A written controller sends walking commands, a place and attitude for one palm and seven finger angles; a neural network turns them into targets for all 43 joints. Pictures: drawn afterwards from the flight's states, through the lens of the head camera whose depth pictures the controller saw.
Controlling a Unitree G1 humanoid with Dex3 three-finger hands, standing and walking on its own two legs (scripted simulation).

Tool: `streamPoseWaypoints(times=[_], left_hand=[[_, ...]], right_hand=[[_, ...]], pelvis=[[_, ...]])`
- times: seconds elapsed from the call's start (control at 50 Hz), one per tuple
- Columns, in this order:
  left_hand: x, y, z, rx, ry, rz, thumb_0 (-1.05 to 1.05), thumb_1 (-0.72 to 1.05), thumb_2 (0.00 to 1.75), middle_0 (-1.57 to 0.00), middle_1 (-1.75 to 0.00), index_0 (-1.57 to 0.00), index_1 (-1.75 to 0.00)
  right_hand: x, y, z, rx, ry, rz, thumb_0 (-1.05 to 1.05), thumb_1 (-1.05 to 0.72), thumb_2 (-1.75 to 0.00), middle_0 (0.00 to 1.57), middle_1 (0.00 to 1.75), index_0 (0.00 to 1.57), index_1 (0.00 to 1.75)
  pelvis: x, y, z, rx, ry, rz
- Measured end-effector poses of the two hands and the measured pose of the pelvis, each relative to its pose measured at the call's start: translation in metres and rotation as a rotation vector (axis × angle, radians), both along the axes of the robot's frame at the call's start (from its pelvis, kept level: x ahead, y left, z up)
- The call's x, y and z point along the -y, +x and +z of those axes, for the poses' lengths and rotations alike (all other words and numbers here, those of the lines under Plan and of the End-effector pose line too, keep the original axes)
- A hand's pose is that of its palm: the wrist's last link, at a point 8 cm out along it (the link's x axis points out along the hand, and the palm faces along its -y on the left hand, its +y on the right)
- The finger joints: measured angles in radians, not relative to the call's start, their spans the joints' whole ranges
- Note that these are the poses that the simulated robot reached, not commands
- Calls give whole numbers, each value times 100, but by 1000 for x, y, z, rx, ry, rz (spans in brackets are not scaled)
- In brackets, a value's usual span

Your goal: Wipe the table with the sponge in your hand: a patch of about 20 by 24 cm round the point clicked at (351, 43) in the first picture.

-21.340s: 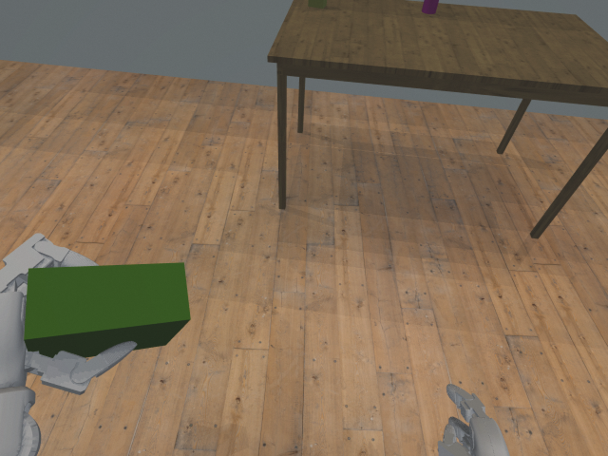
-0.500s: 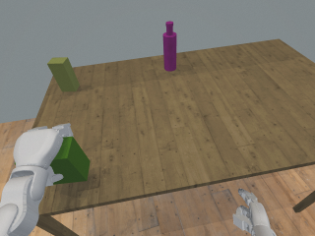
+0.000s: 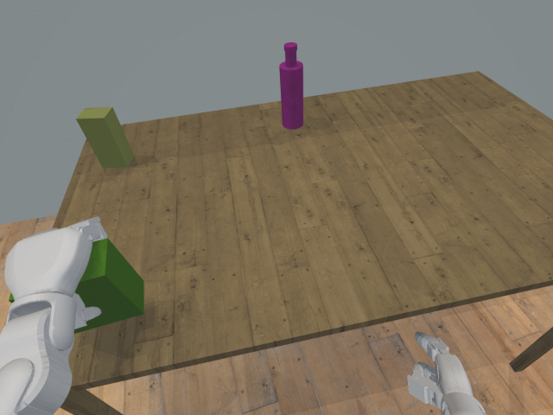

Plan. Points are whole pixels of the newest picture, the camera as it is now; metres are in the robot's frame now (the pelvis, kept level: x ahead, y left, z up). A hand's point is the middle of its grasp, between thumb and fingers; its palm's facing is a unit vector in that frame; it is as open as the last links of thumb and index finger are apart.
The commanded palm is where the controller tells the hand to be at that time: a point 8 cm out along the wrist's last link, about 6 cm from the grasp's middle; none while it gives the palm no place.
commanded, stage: move the sponge above the wiping area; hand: left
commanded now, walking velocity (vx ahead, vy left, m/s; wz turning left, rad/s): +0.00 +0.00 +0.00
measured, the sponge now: (94, 295) +0.23 +0.33 +0.05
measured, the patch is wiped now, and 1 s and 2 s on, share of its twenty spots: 0.00 0.00 0.00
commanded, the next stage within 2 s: lower the sponge onto the table in 0.88 s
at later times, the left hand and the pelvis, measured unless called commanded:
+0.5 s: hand (70, 276) +0.22 +0.33 +0.11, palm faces +0.07 -0.04 -1.00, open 10.0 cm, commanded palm +0.19 +0.30 +0.15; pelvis +0.00 +0.00 +0.00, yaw +0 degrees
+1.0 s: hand (79, 295) +0.21 +0.32 +0.09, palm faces -0.02 -0.11 -0.99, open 10.0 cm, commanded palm +0.18 +0.30 +0.15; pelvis +0.00 +0.01 +0.00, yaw +1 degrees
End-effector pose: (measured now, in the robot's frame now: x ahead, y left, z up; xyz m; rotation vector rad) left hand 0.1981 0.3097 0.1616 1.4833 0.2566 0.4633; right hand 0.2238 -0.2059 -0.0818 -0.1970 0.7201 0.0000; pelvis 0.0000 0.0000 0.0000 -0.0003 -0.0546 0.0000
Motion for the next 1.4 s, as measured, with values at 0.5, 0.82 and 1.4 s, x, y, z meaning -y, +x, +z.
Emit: streamPoseWaypoints(times=[0.5, 0.82, 1.4], left_hand=[[-11, 2, 1, -68, -22, 73, 0, -49, 103, -72, -134, -75, -133], [15, 0, -4, -41, 24, -170, 0, -49, 103, -73, -134, -75, -133], [-11, -3, -16, -138, -56, 65, 0, -49, 104, -72, -134, -75, -134]], right_hand=[[-3, -2, -3, 1, 21, 19, 2, -90, -90, 20, 30, 23, 32], [-5, -3, -1, 18, -23, 13, 2, -90, -90, 20, 30, 21, 31], [-4, -4, -1, 12, 14, 19, 2, -90, -90, 20, 30, 23, 32]], pelvis=[[2, -5, 1, -3, 2, 8], [-1, 0, 0, -1, -5, 4], [-2, -7, 1, -1, 0, 12]])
